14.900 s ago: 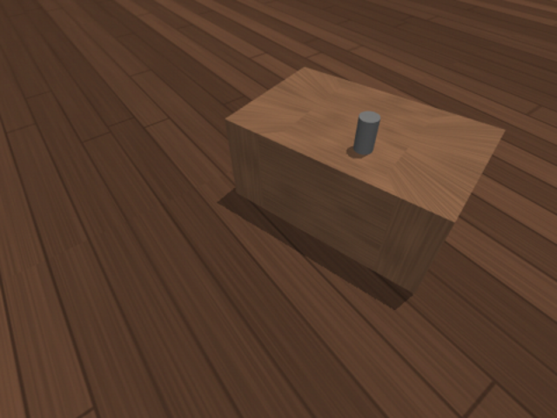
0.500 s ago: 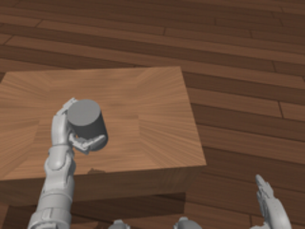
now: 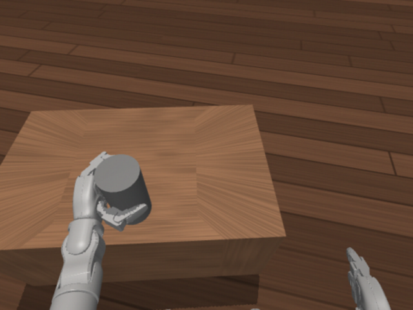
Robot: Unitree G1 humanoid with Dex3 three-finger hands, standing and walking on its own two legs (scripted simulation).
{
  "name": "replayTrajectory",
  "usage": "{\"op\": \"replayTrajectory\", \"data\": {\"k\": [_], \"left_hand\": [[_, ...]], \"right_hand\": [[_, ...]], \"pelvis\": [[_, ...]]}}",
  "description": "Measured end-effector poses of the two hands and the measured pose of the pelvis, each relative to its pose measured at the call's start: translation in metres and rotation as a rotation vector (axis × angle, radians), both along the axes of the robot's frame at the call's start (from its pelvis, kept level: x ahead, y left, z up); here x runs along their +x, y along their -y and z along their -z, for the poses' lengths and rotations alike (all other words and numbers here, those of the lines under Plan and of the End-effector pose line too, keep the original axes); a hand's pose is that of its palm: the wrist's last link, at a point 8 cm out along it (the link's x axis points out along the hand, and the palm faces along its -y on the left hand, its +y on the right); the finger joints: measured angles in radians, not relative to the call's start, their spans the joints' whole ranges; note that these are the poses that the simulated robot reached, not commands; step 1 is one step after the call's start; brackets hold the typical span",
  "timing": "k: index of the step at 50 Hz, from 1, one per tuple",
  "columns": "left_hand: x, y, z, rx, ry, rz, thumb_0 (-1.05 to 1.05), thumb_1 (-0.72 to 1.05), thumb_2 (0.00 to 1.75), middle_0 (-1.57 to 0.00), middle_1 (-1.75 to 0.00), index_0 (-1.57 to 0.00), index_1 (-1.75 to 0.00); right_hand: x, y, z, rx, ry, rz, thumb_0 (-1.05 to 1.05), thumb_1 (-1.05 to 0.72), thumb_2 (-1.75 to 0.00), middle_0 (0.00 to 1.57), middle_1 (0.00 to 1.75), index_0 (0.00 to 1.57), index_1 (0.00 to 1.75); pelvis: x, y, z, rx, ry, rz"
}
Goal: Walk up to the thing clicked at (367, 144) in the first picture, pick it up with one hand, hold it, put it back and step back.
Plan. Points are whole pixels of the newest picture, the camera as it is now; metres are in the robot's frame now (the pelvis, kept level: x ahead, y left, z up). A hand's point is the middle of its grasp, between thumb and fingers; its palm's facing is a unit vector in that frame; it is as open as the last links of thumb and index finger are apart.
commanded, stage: hold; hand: left
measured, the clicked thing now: (126, 192) +0.34 +0.16 +0.05
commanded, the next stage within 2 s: none
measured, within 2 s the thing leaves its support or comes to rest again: neither
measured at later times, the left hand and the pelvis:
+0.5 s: hand (118, 195) +0.33 +0.17 +0.07, palm faces +0.08 -1.00 +0.00, open 10.8 cm; pelvis +0.01 +0.00 +0.01, yaw +0 degrees
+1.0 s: hand (116, 198) +0.32 +0.17 +0.07, palm faces +0.08 -1.00 +0.01, open 10.8 cm; pelvis +0.00 +0.00 +0.01, yaw +0 degrees
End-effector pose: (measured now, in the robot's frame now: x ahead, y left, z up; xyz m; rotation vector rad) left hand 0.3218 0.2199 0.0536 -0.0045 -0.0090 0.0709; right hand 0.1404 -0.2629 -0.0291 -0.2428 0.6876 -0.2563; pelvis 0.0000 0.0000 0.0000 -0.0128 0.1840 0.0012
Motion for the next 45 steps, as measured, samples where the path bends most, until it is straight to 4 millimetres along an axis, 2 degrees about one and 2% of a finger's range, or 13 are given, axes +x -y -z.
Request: {"op": "replayTrajectory", "data": {"k": [35,45], "left_hand": [[-0.029,-0.004,-0.017,0.001,0.008,-0.013,0.0,-0.59,1.11,-0.72,-1.1,-0.74,-1.09],[-0.027,-0.004,-0.016,-0.002,0.001,-0.012,0.0,-0.59,1.11,-0.72,-1.1,-0.74,-1.09]], "right_hand": [[0.007,-0.001,0.002,0.032,-0.016,-0.002,-0.01,0.51,-0.05,0.05,0.06,0.06,0.05],[0.006,0.0,0.002,0.027,-0.009,-0.003,-0.01,0.52,-0.05,0.05,0.06,0.06,0.05]], "pelvis": [[0.006,0.001,-0.011,0.003,0.048,-0.007],[0.002,0.002,-0.011,0.004,0.054,-0.009]]}}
